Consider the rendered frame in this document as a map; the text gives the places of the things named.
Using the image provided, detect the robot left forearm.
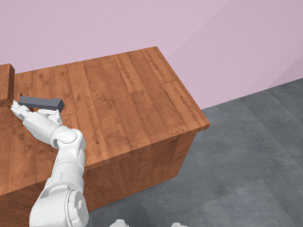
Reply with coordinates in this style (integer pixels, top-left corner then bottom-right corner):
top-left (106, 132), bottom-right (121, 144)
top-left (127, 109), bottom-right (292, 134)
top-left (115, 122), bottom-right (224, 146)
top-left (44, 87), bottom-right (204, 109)
top-left (29, 125), bottom-right (86, 227)

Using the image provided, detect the robot left shin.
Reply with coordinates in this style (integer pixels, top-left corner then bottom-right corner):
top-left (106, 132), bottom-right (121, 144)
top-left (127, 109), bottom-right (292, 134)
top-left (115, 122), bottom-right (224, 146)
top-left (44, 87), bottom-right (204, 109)
top-left (116, 219), bottom-right (125, 223)

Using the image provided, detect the left robot upper arm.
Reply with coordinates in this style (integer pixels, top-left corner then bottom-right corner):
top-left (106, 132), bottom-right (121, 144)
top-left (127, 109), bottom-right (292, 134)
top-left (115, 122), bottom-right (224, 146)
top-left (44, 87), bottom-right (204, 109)
top-left (30, 189), bottom-right (89, 227)

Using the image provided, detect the robot left hand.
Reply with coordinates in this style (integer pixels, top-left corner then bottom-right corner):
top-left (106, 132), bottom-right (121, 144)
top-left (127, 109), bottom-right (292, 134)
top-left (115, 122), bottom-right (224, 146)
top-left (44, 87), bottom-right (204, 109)
top-left (10, 100), bottom-right (63, 145)

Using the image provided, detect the tap lever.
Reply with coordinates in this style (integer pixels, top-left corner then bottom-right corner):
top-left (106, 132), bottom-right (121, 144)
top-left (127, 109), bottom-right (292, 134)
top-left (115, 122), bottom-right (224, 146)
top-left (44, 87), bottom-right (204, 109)
top-left (17, 96), bottom-right (64, 113)

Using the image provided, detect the counter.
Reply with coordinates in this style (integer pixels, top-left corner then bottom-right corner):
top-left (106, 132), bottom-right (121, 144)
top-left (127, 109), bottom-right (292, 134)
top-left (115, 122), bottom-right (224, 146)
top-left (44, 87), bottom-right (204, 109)
top-left (0, 46), bottom-right (210, 227)

